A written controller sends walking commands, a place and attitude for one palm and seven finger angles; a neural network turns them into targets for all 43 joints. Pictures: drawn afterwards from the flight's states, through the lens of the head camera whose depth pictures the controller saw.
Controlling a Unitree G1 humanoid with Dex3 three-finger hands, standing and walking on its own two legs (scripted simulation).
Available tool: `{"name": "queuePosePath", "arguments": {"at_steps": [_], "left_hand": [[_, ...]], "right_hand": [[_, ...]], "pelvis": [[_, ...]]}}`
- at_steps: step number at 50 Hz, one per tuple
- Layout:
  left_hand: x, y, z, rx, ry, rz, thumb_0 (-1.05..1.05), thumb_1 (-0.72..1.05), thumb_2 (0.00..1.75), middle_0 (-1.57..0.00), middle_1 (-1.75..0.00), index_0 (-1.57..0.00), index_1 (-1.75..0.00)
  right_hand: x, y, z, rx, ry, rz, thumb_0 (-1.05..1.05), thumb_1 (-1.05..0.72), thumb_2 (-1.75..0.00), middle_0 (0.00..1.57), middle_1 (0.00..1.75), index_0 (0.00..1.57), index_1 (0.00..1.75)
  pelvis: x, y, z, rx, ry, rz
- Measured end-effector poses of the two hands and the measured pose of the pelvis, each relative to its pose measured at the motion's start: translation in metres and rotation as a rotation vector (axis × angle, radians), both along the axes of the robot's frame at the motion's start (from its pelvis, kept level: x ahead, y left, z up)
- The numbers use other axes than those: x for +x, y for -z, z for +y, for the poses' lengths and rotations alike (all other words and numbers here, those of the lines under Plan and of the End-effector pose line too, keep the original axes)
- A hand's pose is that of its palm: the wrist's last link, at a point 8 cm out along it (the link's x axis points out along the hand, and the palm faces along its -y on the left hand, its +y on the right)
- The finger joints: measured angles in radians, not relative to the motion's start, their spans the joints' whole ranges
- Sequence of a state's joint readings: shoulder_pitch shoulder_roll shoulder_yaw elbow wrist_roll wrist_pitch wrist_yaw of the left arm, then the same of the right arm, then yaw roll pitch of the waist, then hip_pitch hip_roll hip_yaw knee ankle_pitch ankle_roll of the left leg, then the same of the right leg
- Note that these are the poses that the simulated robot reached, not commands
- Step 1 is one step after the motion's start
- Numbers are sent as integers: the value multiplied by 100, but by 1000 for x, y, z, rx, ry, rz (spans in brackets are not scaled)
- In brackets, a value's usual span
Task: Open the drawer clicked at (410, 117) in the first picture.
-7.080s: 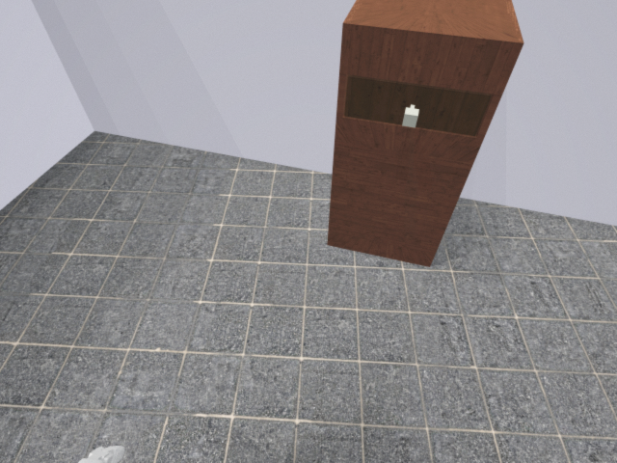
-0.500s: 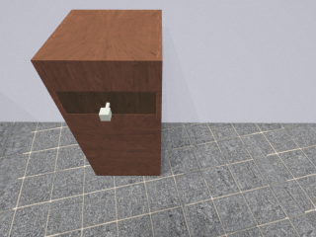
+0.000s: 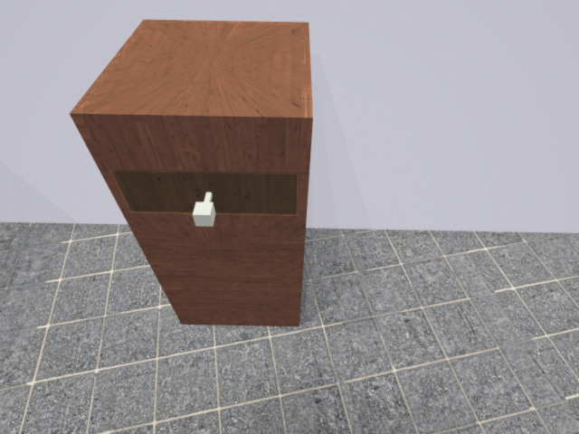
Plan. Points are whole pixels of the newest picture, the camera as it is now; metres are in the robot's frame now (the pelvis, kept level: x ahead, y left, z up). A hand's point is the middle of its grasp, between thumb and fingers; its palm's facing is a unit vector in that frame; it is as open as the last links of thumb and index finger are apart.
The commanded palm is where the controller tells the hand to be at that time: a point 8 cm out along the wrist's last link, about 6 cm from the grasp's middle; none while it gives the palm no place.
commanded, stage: raise the hand with hooked fingers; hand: left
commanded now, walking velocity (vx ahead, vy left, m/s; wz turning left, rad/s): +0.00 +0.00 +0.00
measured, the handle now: (206, 207) +0.56 +0.22 -0.08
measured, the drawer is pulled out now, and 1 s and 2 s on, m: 0.00 0.00 0.00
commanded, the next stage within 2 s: move the hooked fingers above the handle in 1.96 s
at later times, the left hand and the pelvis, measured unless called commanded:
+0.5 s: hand (179, 419) +0.16 +0.17 -0.07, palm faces -0.07 -0.17 -0.98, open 8.6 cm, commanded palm +0.15 +0.20 -0.01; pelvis -0.01 -0.03 -0.04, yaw -3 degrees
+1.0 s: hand (157, 346) +0.23 +0.20 -0.01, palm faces +0.02 -0.09 -1.00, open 11.6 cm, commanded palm +0.21 +0.20 +0.06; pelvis +0.00 -0.03 -0.03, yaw -1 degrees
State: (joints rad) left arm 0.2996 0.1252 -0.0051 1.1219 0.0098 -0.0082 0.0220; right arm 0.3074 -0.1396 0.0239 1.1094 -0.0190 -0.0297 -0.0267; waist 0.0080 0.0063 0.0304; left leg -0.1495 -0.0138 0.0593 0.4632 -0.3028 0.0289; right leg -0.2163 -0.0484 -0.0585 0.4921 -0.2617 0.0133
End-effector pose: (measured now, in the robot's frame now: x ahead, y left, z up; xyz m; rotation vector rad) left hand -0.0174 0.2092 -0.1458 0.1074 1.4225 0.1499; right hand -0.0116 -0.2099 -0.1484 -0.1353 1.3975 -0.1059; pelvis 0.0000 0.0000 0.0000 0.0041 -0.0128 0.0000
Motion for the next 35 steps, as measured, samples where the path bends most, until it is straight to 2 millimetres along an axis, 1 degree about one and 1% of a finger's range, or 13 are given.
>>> {"name": "queuePosePath", "arguments": {"at_steps": [4, 5, 7, 10, 13, 16, 18, 21, 23, 26, 28, 30, 35], "left_hand": [[1, 1, -2, 1, -1, 7, 1, 92, 90, -20, -30, -20, -30], [9, -3, 1, 27, 57, -10, 2, 93, 90, -20, -30, -20, -30], [42, -27, 17, 153, 151, -177, 5, 95, 89, -21, -30, -20, -30], [103, -76, 30, 369, 314, -448, 5, 93, 88, -21, -32, -20, -32], [163, -126, 24, 629, 567, -693, 5, 88, 87, -21, -34, -20, -34], [197, -157, 2, 854, 772, -870, 3, 82, 84, -21, -38, -20, -38], [201, -161, -16, 919, 872, -939, 2, 77, 83, -21, -40, -20, -40], [187, -151, -35, 947, 979, -969, 1, 70, 80, -21, -44, -21, -44], [171, -141, -39, 976, 1023, -946, 1, 65, 78, -22, -47, -22, -47], [151, -128, -32, 1052, 1040, -883, 0, 57, 75, -23, -52, -23, -52], [148, -126, -22, 1115, 1022, -852, 0, 51, 73, -24, -55, -24, -55], [152, -131, -12, 1174, 982, -841, 0, 46, 71, -25, -58, -25, -58], [186, -157, 0, 1235, 905, -844, 0, 34, 66, -27, -65, -26, -65]], "right_hand": [[4, 0, -2, -6, 2, 5, 1, -92, -90, 20, 30, 20, 30], [8, -2, -5, -19, 4, -17, 1, -92, -90, 20, 30, 20, 30], [22, -8, -16, -61, 20, -147, 2, -94, -90, 21, 30, 20, 30], [59, -15, -32, -94, 19, -366, 2, -94, -90, 21, 30, 20, 30], [105, -24, -45, -105, -43, -543, 2, -93, -90, 21, 30, 20, 30], [153, -39, -55, -100, -85, -673, 2, -92, -90, 20, 30, 20, 30], [181, -52, -59, -88, -106, -728, 1, -92, -90, 20, 30, 20, 30], [216, -66, -59, -72, -167, -772, 1, -92, -90, 20, 30, 20, 30], [235, -71, -56, -64, -220, -782, 1, -92, -90, 20, 30, 20, 30], [256, -67, -49, -49, -290, -781, 1, -91, -90, 20, 30, 20, 30], [265, -59, -43, -39, -319, -770, 1, -91, -90, 20, 30, 20, 30], [268, -49, -36, -23, -329, -753, 1, -91, -90, 20, 30, 20, 30], [251, -27, -22, 34, -298, -680, 1, -91, -90, 20, 30, 20, 30]], "pelvis": [[3, 0, 0, -6, 0, 5], [3, 1, 0, -5, 8, 6], [4, 3, -2, 8, 22, 12], [2, 7, -2, 16, 7, 34], [-3, 13, -4, 15, 6, 82], [-6, 20, -7, 21, 37, 122], [-8, 24, -12, 31, 62, 143], [-9, 30, -20, 44, 76, 167], [-10, 34, -25, 51, 73, 182], [-10, 42, -34, 53, 55, 207], [-10, 47, -38, 49, 35, 216], [-11, 51, -42, 42, 16, 216], [-9, 49, -45, 26, -10, 193]]}}
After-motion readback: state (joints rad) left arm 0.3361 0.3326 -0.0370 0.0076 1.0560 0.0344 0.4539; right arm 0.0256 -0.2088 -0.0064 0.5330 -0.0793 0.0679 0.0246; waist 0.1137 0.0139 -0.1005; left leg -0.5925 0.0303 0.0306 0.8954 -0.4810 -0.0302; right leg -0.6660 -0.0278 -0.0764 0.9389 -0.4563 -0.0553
